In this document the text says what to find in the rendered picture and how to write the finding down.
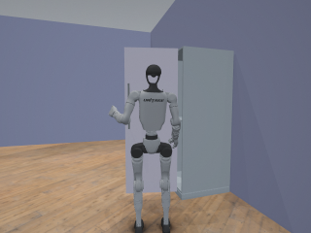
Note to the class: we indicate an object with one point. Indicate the robot right hand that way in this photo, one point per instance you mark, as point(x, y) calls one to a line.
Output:
point(176, 142)

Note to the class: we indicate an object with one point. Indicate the left robot upper arm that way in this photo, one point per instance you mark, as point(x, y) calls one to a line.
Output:
point(129, 106)

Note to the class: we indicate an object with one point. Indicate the fridge door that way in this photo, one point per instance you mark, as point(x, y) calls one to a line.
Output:
point(136, 62)

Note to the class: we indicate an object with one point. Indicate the humanoid robot head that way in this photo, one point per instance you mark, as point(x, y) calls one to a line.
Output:
point(153, 70)

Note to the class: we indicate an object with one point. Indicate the handle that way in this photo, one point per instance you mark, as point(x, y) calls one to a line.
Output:
point(128, 92)

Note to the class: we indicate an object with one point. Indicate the right robot upper arm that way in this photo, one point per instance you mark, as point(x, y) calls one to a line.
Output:
point(174, 109)

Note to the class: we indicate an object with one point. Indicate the humanoid robot torso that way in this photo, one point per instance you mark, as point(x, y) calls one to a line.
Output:
point(152, 114)

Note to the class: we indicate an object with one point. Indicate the robot right forearm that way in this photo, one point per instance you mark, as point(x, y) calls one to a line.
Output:
point(176, 131)

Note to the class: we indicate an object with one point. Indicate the robot left hand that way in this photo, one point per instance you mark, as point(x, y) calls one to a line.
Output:
point(113, 108)

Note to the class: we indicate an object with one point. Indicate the robot left forearm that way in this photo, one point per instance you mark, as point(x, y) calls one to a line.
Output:
point(118, 116)

